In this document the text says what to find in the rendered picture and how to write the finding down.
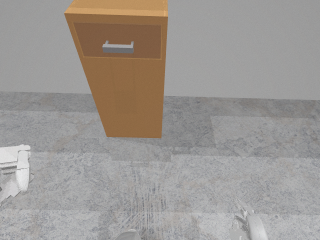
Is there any left robot shin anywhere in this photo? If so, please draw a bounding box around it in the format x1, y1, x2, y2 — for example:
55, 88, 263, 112
127, 229, 139, 235

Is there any robot left hand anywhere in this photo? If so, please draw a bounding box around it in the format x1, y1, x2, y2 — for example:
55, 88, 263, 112
0, 144, 34, 207

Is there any handle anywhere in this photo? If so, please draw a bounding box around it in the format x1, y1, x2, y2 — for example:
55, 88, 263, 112
102, 40, 134, 54

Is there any robot right hand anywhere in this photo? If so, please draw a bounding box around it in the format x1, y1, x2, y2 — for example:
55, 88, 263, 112
229, 198, 268, 240

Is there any drawer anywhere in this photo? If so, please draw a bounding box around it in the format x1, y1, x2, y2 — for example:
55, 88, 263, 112
73, 21, 162, 59

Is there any cabinet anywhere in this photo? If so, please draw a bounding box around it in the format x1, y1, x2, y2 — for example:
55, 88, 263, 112
64, 0, 168, 139

